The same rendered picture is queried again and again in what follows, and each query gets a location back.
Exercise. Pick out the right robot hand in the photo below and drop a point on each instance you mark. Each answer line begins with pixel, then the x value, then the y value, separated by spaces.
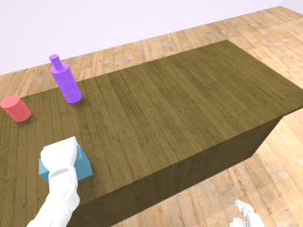
pixel 252 219

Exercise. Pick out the robot left forearm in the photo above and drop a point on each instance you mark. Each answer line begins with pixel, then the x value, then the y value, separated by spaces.
pixel 62 199

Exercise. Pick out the table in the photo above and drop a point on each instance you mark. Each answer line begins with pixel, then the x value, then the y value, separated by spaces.
pixel 149 131

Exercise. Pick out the left robot hand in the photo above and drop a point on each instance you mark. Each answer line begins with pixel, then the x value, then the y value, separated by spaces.
pixel 63 153

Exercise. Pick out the sponge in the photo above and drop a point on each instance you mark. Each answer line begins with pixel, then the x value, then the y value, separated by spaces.
pixel 82 166

